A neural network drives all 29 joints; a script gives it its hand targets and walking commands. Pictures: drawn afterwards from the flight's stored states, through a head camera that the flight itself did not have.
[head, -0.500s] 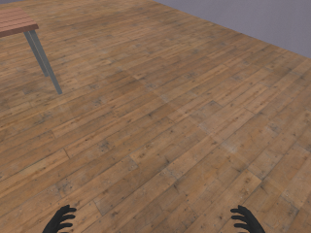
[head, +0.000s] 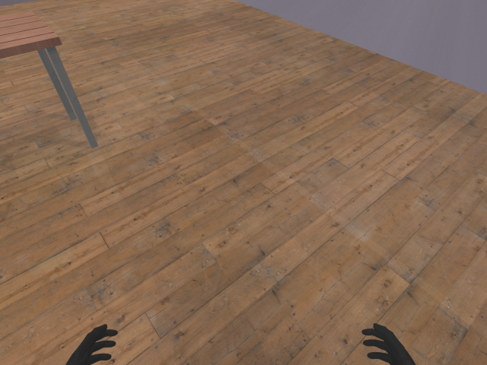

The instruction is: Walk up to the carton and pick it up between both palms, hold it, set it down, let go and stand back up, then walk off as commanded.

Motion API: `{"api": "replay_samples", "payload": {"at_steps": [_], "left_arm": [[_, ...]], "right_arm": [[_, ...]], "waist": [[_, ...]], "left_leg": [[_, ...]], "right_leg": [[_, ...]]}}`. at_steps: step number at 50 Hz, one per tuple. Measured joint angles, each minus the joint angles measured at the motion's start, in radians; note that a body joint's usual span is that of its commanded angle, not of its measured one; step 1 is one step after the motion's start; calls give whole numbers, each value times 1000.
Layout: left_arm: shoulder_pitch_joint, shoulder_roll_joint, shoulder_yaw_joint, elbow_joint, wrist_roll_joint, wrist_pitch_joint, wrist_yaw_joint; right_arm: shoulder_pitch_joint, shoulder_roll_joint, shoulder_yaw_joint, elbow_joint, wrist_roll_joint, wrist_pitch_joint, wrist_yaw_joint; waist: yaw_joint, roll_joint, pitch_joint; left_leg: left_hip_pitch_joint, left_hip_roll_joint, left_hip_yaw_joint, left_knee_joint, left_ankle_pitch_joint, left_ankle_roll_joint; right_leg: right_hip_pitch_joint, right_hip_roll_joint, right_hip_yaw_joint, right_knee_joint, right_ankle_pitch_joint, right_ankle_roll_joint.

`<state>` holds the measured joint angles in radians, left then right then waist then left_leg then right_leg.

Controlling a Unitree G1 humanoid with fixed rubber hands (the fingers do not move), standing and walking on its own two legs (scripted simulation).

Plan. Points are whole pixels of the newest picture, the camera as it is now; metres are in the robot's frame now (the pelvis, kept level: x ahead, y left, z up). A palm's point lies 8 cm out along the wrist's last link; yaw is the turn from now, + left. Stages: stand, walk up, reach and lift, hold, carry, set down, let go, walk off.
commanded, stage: stand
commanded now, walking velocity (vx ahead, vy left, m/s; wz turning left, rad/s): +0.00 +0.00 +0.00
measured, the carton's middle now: out of the picture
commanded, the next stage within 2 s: none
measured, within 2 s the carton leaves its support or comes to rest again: neither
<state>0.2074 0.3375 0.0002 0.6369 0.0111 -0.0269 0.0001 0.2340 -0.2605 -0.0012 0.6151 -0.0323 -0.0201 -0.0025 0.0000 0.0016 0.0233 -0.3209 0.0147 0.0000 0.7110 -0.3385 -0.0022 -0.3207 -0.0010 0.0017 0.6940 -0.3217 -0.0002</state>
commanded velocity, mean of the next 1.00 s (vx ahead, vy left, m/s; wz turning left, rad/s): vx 0.00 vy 0.00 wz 0.00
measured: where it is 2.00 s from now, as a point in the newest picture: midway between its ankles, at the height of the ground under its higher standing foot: outside the picture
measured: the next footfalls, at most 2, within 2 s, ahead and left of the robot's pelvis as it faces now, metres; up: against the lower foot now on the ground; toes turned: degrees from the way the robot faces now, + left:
none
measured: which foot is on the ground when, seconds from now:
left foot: down 0.00-1.00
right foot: down 0.00-1.00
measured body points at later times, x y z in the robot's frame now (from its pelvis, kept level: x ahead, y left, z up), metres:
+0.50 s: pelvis +0.00 +0.00 +0.00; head -0.01 +0.01 +0.45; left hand +0.15 +0.28 -0.08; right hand +0.15 -0.25 -0.08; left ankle +0.03 +0.12 -0.72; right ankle +0.03 -0.12 -0.72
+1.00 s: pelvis +0.00 +0.01 +0.00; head -0.01 +0.01 +0.45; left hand +0.15 +0.29 -0.09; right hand +0.15 -0.25 -0.08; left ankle +0.03 +0.12 -0.72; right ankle +0.03 -0.12 -0.72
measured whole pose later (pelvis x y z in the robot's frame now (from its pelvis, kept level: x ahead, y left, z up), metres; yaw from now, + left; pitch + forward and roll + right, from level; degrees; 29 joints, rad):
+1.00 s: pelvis +0.00 +0.01 +0.00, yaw +0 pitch -3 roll -1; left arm 0.21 0.34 0.00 0.68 0.01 -0.03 0.00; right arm 0.22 -0.26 0.00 0.64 -0.03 -0.02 0.00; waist 0.00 0.01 0.02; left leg -0.32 0.01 0.00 0.71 -0.33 0.01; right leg -0.31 0.00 0.00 0.67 -0.30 0.00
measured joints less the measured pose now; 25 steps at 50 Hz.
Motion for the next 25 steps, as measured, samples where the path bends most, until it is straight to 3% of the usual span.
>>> {"api": "replay_samples", "payload": {"at_steps": [25], "left_arm": [[0,1,0,30,0,0,0]], "right_arm": [[-6,-1,0,14,0,-1,0]], "waist": [[0,0,0]], "left_leg": [[0,0,0,0,4,6]], "right_leg": [[6,0,0,-13,11,0]]}}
